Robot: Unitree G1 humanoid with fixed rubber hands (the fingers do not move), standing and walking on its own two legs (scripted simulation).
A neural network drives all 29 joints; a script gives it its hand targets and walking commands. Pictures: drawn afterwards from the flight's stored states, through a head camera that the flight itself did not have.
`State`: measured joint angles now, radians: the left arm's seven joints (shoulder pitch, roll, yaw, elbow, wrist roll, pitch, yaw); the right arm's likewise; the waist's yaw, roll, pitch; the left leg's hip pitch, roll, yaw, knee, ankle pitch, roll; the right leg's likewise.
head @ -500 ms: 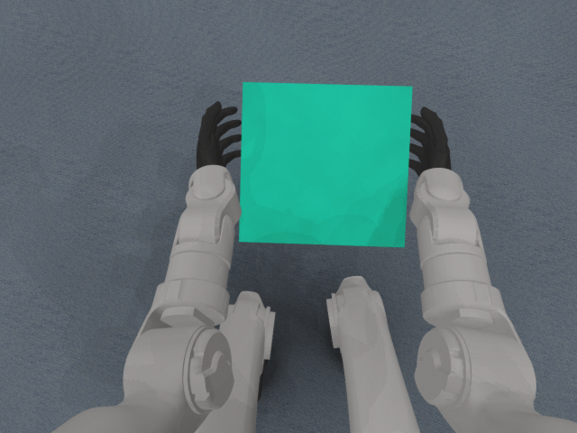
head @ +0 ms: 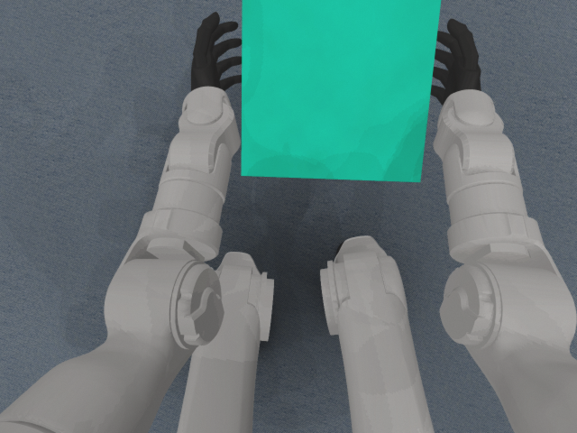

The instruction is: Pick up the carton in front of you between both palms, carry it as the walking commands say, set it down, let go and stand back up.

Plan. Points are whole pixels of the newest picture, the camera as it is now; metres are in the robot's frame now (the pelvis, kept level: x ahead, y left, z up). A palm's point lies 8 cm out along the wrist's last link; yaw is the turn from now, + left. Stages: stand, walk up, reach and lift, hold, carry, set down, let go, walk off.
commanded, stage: set down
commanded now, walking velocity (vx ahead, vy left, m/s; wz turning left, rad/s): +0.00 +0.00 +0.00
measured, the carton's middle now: (326, 101) +0.51 -0.10 -0.23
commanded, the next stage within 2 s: none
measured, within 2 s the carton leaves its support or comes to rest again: rests again in 0.80 s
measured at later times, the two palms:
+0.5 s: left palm (215, 95) +0.53 +0.05 -0.18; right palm (442, 102) +0.47 -0.25 -0.19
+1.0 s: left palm (213, 92) +0.54 +0.06 -0.20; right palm (436, 94) +0.49 -0.25 -0.21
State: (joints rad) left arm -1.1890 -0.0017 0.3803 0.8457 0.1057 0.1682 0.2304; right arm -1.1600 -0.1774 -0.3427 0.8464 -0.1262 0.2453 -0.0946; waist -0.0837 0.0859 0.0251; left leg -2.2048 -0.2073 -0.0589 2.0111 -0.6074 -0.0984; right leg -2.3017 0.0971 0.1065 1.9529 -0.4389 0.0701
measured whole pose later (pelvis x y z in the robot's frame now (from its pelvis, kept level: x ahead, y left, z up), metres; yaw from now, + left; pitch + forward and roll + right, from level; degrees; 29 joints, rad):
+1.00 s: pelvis +0.01 +0.00 -0.04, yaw +1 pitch +41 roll +1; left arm -1.35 0.09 0.35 1.05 0.12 0.10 0.12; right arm -1.29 -0.27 -0.42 1.05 -0.13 0.13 0.04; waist -0.10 0.08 0.20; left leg -2.25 -0.21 -0.04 2.16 -0.64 -0.07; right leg -2.32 0.01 0.06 2.10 -0.50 0.05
